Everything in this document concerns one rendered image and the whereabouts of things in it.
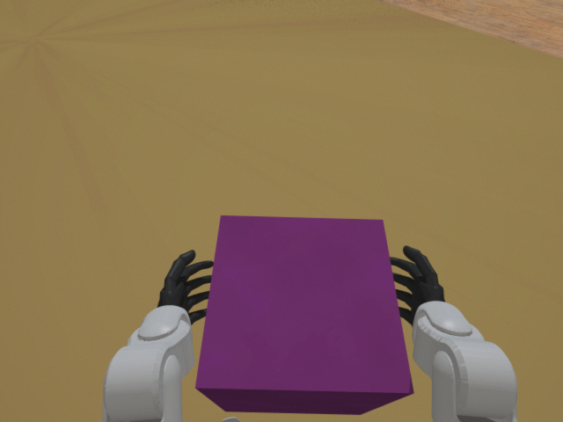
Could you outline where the robot right hand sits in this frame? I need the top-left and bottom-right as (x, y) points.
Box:
(390, 246), (446, 327)

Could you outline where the right robot forearm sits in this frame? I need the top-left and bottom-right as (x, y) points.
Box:
(412, 301), (517, 422)

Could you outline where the left robot forearm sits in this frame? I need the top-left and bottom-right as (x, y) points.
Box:
(102, 305), (194, 422)

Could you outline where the carton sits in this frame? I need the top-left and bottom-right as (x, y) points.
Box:
(195, 215), (414, 415)

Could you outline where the robot left hand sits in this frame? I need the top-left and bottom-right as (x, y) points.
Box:
(157, 250), (214, 325)

